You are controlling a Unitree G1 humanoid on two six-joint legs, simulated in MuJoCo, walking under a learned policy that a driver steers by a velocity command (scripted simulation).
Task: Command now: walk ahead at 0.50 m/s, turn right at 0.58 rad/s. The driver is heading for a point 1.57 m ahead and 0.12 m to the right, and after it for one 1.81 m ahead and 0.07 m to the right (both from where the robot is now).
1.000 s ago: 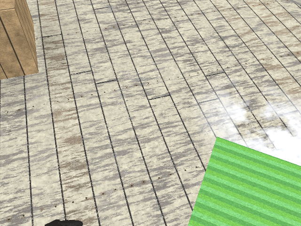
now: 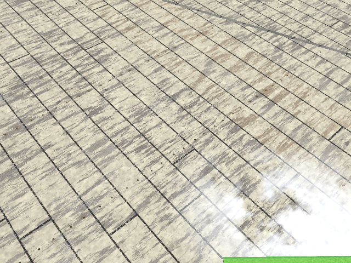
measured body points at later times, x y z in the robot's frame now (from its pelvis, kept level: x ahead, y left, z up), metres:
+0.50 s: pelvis +0.27 -0.06 +0.00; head +0.29 -0.08 +0.45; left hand +0.33 +0.20 -0.12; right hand +0.35 -0.33 -0.12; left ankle +0.44 +0.07 -0.68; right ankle +0.19 -0.09 -0.74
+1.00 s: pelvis +0.55 -0.07 +0.01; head +0.57 -0.06 +0.45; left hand +0.73 +0.15 -0.12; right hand +0.49 -0.32 -0.13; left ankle +0.54 +0.00 -0.74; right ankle +0.60 -0.24 -0.67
